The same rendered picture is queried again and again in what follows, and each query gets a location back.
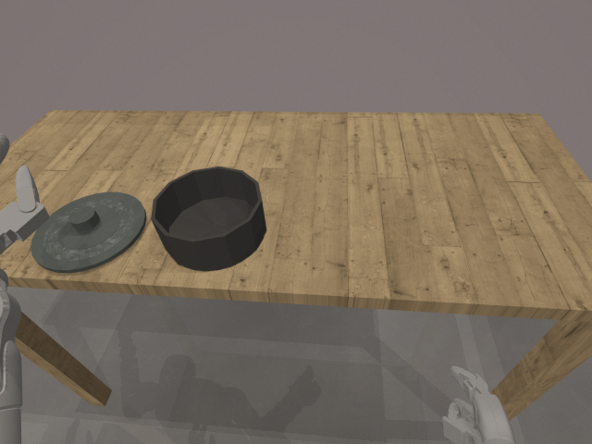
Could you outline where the table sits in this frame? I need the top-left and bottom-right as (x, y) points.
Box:
(0, 110), (592, 421)

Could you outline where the lid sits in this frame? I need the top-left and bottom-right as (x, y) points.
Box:
(31, 192), (146, 273)

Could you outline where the pot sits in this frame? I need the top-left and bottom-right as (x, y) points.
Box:
(151, 166), (266, 271)

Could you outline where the left robot forearm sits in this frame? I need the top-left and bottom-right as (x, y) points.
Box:
(0, 268), (22, 444)

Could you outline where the robot right hand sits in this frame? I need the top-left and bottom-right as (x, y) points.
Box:
(442, 366), (516, 444)

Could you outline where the robot left hand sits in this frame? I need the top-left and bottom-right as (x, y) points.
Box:
(0, 133), (49, 255)

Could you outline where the knob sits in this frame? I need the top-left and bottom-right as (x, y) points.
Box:
(68, 206), (100, 231)

